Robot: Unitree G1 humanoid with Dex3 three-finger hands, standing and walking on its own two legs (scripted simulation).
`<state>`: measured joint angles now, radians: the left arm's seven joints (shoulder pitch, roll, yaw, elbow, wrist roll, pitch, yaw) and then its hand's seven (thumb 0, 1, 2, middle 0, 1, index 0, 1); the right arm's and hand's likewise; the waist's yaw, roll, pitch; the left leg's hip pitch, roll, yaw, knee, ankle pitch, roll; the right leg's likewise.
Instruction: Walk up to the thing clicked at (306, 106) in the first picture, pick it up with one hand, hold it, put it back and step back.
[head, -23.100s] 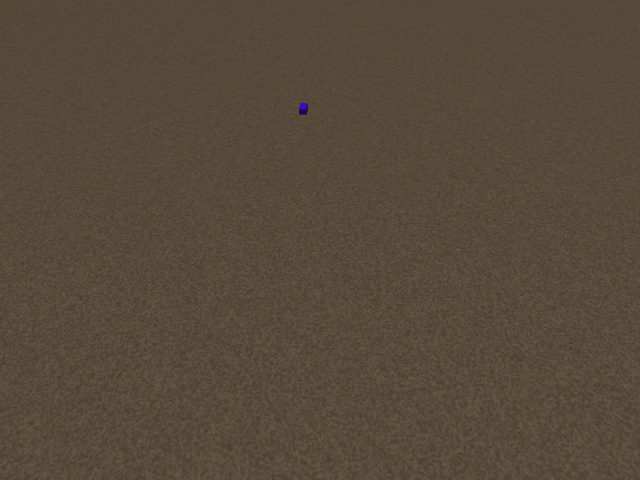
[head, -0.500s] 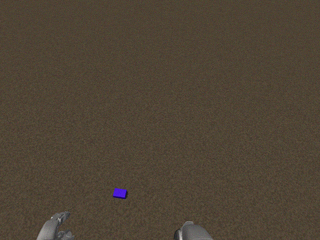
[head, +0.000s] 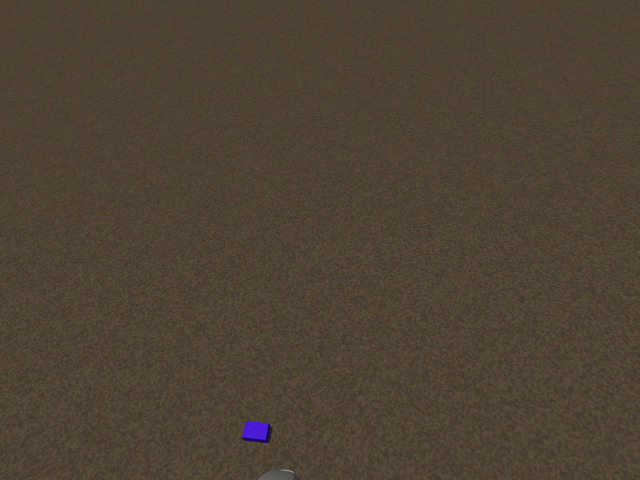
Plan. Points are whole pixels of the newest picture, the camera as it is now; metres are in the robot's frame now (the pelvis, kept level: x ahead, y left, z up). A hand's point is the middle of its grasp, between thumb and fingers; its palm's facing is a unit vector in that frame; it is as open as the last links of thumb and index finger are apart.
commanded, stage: walk up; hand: left
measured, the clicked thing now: (256, 431) +0.41 +0.26 -0.76
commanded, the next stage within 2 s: none
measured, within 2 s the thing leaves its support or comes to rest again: neither
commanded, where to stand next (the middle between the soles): +0.02 +0.03 m, yaw +0 degrees
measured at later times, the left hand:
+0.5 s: hand out of the picture +0.04 +0.28 -0.17, palm faces -0.07 -0.92 -0.39, open 7.4 cm
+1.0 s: hand out of the picture +0.04 +0.31 -0.16, palm faces -0.02 -0.93 -0.36, open 7.4 cm
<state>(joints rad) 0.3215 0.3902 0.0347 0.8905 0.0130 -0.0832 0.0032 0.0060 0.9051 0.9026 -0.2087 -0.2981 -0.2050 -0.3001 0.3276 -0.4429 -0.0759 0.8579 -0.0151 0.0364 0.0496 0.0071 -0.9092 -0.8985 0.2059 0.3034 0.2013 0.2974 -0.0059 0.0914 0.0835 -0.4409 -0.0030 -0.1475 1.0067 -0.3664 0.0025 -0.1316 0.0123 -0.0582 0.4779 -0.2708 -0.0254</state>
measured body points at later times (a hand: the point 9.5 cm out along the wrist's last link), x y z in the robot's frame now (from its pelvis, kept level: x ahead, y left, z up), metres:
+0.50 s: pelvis -0.05 +0.02 -0.03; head -0.01 +0.01 +0.42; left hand +0.04 +0.33 -0.15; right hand +0.07 -0.29 -0.13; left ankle +0.07 +0.14 -0.74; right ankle -0.09 -0.08 -0.74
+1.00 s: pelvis +0.02 +0.04 -0.01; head +0.05 +0.05 +0.43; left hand +0.04 +0.36 -0.14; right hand +0.11 -0.27 -0.11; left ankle +0.09 +0.16 -0.74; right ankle -0.02 -0.09 -0.67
